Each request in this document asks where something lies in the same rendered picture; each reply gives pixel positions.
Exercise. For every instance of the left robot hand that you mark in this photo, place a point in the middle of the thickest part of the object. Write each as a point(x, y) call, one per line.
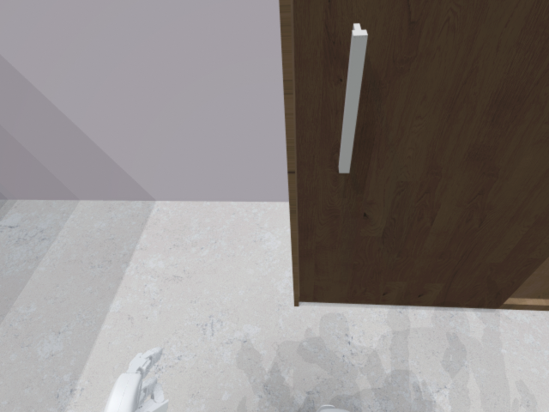
point(129, 392)

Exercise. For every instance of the handle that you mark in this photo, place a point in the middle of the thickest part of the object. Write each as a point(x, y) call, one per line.
point(354, 79)

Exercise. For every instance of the wardrobe door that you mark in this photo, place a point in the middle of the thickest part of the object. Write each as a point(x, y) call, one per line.
point(447, 198)
point(537, 285)

